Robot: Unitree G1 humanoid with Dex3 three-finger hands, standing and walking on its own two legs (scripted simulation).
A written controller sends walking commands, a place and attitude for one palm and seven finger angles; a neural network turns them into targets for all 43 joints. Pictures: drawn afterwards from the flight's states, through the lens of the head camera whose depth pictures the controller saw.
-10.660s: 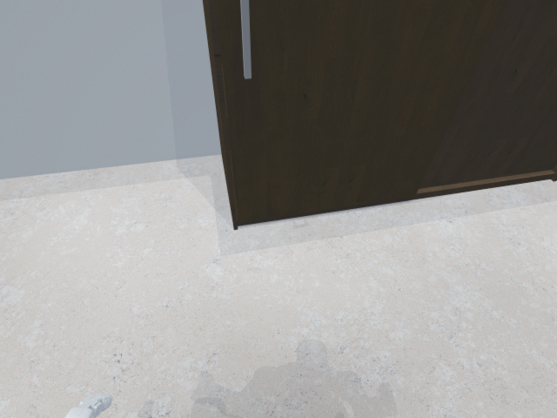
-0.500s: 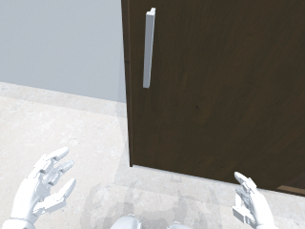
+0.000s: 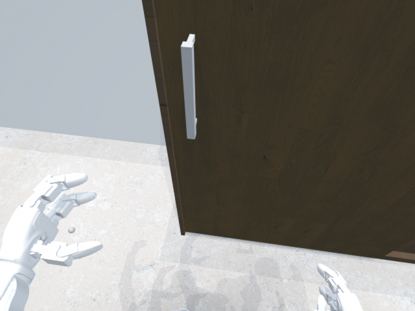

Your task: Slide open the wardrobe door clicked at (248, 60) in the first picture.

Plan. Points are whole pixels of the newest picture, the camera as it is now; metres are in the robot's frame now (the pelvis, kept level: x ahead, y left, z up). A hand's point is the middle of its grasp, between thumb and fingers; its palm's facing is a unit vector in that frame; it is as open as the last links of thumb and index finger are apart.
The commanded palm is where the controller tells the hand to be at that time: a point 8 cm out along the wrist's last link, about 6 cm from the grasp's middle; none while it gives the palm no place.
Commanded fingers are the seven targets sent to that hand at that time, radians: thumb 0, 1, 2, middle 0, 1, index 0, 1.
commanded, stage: raise the hand with hooked fingers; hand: left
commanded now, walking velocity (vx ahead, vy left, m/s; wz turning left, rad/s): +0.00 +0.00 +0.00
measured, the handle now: (191, 92) +0.52 +0.08 +0.15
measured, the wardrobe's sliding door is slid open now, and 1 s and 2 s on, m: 0.00 0.00 0.00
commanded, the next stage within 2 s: move the hooked fingers beside the handle in 1.12 s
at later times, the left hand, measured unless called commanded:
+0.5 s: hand (24, 192) +0.25 +0.29 +0.16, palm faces -0.01 -1.00 -0.09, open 13.9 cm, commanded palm +0.22 +0.34 +0.16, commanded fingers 0.00 -0.50 0.30 -0.30 -1.20 -0.30 -1.20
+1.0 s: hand (22, 178) +0.26 +0.30 +0.16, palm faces +0.00 -1.00 -0.07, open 14.0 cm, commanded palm +0.23 +0.35 +0.17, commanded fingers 0.00 -0.50 0.30 -0.30 -1.20 -0.30 -1.20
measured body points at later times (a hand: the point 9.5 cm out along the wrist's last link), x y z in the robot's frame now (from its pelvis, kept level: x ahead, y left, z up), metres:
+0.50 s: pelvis -0.01 +0.03 +0.02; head -0.01 +0.03 +0.47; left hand +0.24 +0.35 +0.16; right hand +0.19 -0.18 -0.04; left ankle +0.01 +0.07 -0.70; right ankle +0.01 -0.08 -0.70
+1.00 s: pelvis +0.00 +0.02 +0.03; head +0.00 +0.03 +0.48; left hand +0.26 +0.36 +0.17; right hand +0.18 -0.20 -0.03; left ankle +0.01 +0.07 -0.70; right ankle +0.01 -0.08 -0.70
